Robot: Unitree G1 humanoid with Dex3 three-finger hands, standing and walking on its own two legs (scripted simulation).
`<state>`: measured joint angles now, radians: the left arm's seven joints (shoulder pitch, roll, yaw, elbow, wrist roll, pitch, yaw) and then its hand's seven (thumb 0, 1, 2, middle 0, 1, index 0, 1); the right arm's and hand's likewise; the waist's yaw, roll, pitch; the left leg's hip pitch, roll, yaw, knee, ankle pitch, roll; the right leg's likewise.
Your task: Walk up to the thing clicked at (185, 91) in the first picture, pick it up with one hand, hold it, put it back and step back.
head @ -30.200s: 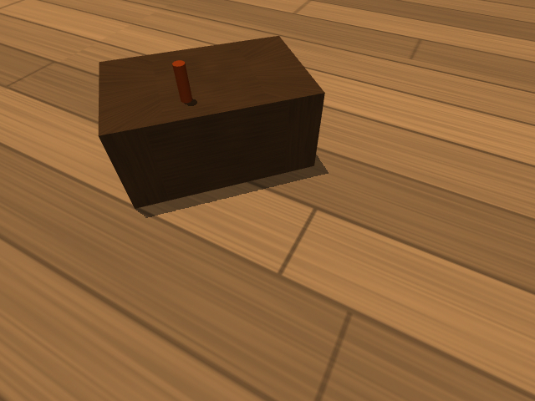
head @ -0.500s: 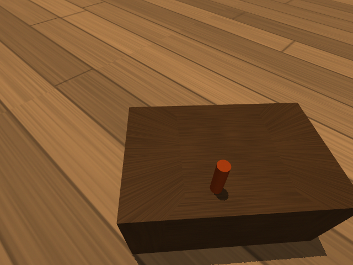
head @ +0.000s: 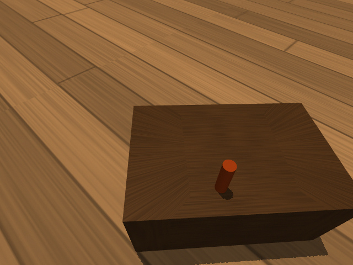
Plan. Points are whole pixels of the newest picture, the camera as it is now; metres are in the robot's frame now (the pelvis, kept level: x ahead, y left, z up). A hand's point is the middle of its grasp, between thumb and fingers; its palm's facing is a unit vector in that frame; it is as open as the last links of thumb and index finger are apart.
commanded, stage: stand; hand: right
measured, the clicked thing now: (224, 177) +0.46 -0.18 -0.25
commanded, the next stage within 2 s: step back in 1.30 s
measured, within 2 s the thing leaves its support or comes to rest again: neither
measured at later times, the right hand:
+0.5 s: hand out of the picture +0.09 -0.25 -0.15, palm faces -0.01 +0.94 -0.35, open 7.4 cm
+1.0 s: hand out of the picture +0.09 -0.25 -0.15, palm faces -0.02 +0.94 -0.35, open 7.4 cm
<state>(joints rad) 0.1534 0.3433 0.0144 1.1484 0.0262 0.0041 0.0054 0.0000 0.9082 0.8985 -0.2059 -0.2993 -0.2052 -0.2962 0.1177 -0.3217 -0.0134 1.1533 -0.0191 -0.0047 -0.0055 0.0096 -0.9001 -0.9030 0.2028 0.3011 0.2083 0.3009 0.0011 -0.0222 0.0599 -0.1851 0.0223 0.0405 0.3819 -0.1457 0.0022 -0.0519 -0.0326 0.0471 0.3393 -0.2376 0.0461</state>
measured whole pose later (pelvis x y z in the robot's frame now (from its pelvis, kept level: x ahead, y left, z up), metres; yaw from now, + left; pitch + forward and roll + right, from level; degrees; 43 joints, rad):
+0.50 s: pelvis +0.01 +0.00 +0.00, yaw +0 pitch -2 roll +0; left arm 0.14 0.34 0.01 1.13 0.02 0.00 0.01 0.00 0.91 0.90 -0.21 -0.30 -0.21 -0.30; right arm 0.10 -0.33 -0.01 1.15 -0.01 -0.01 0.00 0.01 -0.90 -0.90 0.20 0.30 0.21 0.30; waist 0.00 -0.02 0.05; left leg -0.17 0.01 0.04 0.37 -0.16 0.01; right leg -0.03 -0.05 0.05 0.31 -0.24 0.05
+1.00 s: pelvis +0.02 +0.00 +0.00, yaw +1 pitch -2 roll +0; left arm 0.14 0.34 0.01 1.12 0.02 0.00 0.00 0.00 0.91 0.90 -0.21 -0.30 -0.21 -0.30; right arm 0.10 -0.34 -0.01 1.15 -0.01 -0.01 0.00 0.01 -0.90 -0.90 0.20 0.30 0.21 0.30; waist 0.00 -0.01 0.05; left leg -0.17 0.01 0.03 0.37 -0.16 0.00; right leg -0.02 -0.04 0.03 0.30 -0.25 0.05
